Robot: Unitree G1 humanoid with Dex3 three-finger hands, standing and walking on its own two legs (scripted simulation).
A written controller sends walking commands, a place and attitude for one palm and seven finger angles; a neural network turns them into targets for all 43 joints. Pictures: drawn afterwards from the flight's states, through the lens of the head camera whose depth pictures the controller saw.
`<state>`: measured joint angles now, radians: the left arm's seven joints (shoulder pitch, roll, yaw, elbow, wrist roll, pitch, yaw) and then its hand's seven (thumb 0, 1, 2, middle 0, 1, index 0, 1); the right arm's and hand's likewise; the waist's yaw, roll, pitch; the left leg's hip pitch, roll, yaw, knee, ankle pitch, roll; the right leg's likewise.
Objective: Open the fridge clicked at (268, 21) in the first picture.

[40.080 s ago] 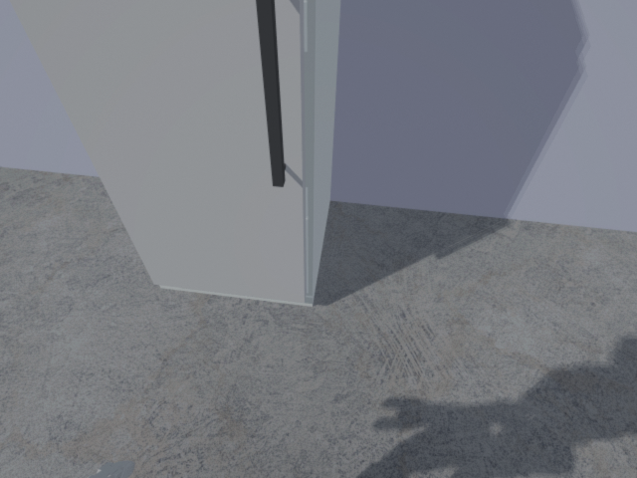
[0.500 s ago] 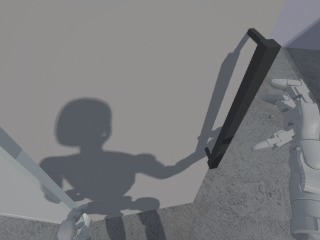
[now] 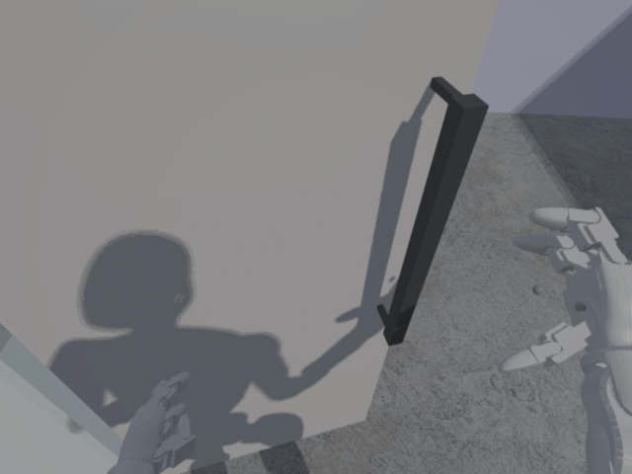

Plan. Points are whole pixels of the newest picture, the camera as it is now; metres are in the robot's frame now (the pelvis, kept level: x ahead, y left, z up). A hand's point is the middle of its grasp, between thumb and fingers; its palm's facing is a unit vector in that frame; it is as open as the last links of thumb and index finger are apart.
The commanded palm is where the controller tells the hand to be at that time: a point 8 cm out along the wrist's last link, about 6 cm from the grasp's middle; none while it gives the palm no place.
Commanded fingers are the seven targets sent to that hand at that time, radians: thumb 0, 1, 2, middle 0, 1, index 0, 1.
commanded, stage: slip the hand off the handle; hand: right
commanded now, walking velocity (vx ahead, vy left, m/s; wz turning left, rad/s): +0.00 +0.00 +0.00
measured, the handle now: (411, 242) +0.38 -0.12 +0.12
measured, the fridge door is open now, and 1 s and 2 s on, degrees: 72 72 72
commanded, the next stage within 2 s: draw the hand back to the body in 0.24 s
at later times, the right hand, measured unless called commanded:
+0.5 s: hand (541, 332) +0.23 -0.21 +0.15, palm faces +0.02 +0.99 -0.13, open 14.7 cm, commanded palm +0.19 -0.26 +0.17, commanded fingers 0.00 0.55 -0.20 0.25 1.15 0.25 1.15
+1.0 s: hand (599, 349) +0.20 -0.25 +0.17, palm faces +0.35 +0.90 -0.26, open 14.0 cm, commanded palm +0.15 -0.28 +0.18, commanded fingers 0.00 0.08 -0.43 0.23 0.87 0.23 0.87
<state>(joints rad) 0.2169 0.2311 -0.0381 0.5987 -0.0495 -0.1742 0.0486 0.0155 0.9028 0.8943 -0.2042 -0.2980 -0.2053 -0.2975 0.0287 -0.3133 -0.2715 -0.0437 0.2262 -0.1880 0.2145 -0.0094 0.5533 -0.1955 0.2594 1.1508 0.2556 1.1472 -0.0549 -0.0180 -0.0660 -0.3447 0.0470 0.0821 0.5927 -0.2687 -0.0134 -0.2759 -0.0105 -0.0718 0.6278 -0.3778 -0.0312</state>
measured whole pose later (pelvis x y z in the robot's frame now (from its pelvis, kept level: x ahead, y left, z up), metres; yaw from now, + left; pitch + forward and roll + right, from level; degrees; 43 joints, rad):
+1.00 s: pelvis -0.01 +0.01 +0.00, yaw -2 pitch -3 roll +1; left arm 0.23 0.25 -0.05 0.61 -0.03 -0.29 0.08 0.02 0.90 0.89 -0.20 -0.30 -0.21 -0.30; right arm 0.28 -0.37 -0.32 -0.35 0.16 0.05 0.03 -0.01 0.39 -0.28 0.25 1.05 0.25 1.05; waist -0.07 -0.03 -0.04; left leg -0.25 0.03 0.12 0.55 -0.25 0.00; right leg -0.21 -0.02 -0.04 0.61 -0.36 -0.02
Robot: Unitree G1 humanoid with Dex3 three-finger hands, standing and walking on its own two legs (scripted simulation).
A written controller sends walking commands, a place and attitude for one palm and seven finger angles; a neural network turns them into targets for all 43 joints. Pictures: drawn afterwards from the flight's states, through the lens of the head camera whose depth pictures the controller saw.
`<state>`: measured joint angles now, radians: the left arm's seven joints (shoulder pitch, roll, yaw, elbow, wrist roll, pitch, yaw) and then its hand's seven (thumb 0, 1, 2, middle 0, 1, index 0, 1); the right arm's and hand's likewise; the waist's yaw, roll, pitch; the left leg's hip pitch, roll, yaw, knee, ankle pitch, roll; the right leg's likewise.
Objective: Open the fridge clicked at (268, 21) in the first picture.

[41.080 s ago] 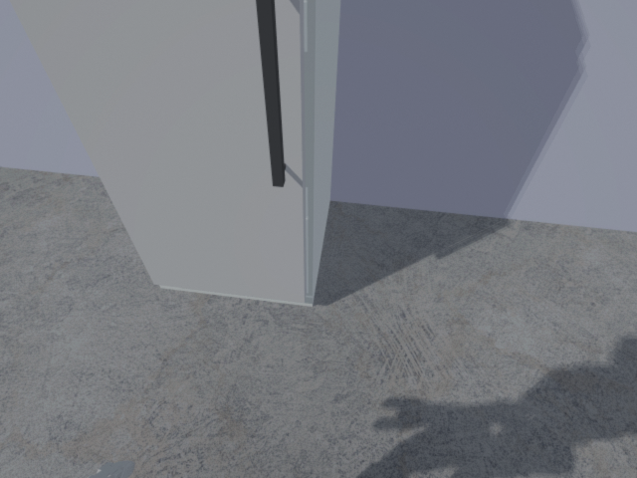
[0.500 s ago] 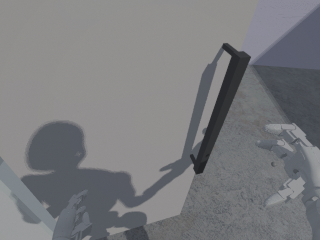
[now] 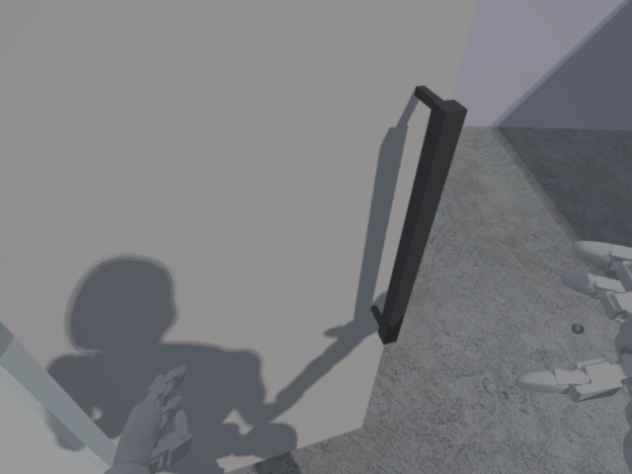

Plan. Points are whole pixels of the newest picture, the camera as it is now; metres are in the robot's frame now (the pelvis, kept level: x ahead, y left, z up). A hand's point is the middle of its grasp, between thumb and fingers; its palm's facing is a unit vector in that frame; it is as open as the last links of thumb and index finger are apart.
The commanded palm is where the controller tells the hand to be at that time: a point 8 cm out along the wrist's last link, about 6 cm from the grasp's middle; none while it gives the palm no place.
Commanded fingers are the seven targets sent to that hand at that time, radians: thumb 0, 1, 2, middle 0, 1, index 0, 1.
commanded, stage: draw the hand back to the body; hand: right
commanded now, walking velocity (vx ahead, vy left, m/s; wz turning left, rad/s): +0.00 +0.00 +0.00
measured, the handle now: (401, 241) +0.39 -0.12 +0.12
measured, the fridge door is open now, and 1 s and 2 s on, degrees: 72 72 72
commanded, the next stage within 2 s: step back with the hand held close in 0.94 s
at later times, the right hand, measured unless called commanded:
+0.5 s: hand (610, 339) +0.21 -0.28 +0.17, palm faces +0.46 +0.80 -0.38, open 9.4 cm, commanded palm +0.16 -0.31 +0.18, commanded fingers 0.00 -0.83 -0.87 0.20 0.34 0.20 0.34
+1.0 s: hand (610, 347) +0.20 -0.27 +0.17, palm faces +0.48 +0.79 -0.38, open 7.4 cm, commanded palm +0.15 -0.30 +0.18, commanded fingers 0.00 -0.90 -0.90 0.20 0.30 0.20 0.30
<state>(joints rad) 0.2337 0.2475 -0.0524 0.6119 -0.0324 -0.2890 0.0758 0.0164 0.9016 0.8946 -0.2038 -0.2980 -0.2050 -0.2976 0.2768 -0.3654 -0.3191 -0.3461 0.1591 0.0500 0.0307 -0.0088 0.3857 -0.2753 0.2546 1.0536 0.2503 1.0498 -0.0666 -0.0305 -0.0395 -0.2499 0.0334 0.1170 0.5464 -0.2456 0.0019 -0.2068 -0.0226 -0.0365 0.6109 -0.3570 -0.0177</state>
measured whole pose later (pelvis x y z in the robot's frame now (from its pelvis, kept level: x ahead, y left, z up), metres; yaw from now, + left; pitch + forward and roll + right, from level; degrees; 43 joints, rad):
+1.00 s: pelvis +0.01 +0.00 +0.01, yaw +0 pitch -5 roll +1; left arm 0.22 0.22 -0.02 0.66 -0.01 -0.18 0.07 0.02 0.90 0.89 -0.20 -0.30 -0.21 -0.30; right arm 0.42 -0.36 -0.34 -0.35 0.06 -0.07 -0.12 0.02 -0.89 -0.89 0.21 0.30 0.21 0.30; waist -0.08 -0.05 0.00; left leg -0.15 0.04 0.11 0.45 -0.22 0.00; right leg -0.09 -0.01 -0.04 0.48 -0.31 -0.02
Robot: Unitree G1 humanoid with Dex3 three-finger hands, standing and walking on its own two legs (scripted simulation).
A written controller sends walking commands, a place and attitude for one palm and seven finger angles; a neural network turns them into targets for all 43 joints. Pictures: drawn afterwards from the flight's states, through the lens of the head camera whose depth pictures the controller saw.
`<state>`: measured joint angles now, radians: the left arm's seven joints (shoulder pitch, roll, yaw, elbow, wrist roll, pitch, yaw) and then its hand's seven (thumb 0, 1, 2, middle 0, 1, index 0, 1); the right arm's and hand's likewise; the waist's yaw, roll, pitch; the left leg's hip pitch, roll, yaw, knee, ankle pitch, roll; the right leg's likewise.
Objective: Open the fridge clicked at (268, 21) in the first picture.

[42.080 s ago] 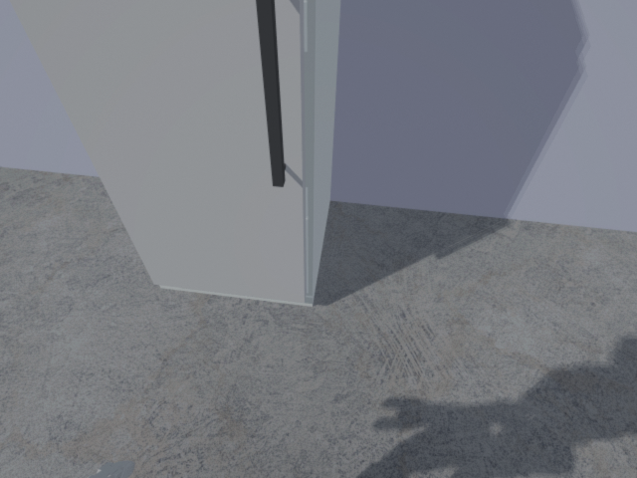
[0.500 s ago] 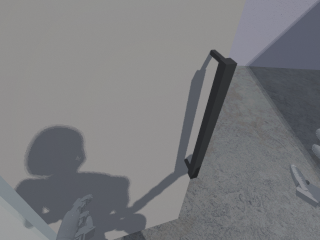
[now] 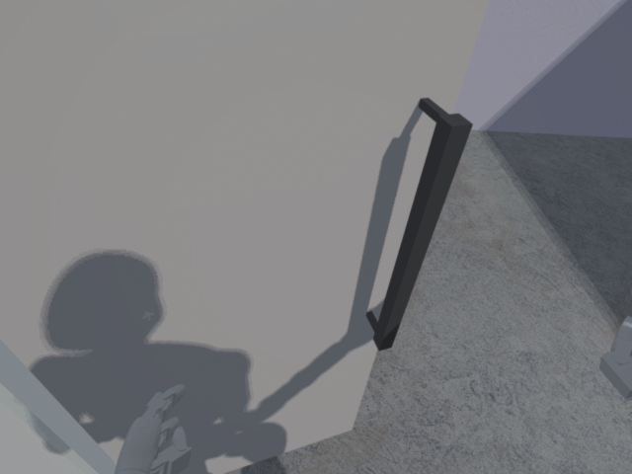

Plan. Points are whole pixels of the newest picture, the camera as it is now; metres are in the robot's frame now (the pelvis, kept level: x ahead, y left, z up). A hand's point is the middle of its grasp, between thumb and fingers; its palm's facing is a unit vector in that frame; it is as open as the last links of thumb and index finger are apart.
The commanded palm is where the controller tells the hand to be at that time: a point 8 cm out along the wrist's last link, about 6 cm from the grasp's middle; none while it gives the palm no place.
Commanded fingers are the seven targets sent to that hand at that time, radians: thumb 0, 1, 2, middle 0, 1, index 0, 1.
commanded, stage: step back with the hand held close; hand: right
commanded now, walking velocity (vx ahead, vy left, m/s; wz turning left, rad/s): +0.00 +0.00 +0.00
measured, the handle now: (400, 249) +0.39 -0.12 +0.11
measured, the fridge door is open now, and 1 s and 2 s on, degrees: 72 72 72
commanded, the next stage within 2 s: stop stepping back and stand still in 1.38 s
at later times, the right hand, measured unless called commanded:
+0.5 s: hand (631, 386) +0.17 -0.29 +0.15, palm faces +0.39 +0.78 -0.48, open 7.4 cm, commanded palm +0.11 -0.32 +0.18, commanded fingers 0.00 -0.90 -0.90 0.20 0.30 0.20 0.30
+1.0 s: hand out of the picture +0.08 -0.31 +0.16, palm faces +0.47 +0.76 -0.44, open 7.4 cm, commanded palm +0.01 -0.34 +0.18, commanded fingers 0.00 -0.90 -0.90 0.20 0.30 0.20 0.30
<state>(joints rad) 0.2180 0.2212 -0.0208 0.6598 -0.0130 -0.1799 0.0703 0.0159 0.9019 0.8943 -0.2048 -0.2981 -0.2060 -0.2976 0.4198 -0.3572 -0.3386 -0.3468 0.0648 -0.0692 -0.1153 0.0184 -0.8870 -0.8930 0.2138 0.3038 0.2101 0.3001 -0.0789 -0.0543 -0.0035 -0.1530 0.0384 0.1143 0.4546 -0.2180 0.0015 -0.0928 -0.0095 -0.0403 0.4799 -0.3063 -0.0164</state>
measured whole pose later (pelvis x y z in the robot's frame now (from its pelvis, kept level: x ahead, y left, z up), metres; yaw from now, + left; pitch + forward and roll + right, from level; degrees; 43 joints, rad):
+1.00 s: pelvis -0.12 -0.03 -0.02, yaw -2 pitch -2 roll +4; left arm 0.23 0.20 0.02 0.58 0.00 -0.11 0.09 0.01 0.90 0.89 -0.20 -0.30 -0.21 -0.30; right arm 0.49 -0.45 -0.48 -0.53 0.02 -0.24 -0.15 0.02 -0.88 -0.89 0.22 0.30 0.22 0.30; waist 0.01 0.02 0.06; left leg -0.44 -0.01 0.00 0.96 -0.42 -0.02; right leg -0.44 -0.01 -0.03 0.66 -0.20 -0.08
